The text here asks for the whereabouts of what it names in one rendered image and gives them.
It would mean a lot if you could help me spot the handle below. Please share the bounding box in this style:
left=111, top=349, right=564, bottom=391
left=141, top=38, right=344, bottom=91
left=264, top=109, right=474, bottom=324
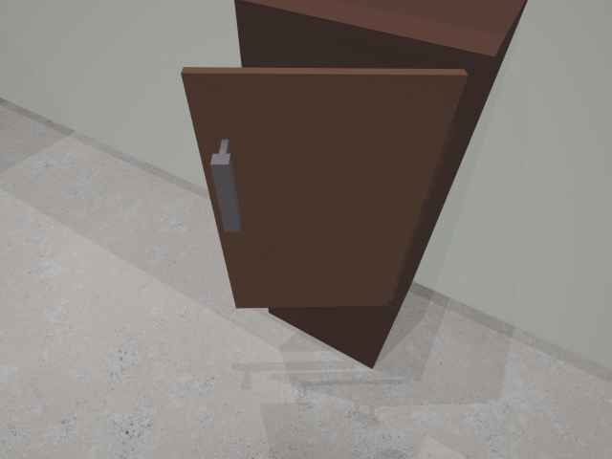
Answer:
left=210, top=140, right=241, bottom=232

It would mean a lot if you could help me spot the cupboard door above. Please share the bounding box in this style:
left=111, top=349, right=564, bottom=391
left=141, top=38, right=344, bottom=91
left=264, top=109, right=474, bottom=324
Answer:
left=181, top=67, right=468, bottom=309

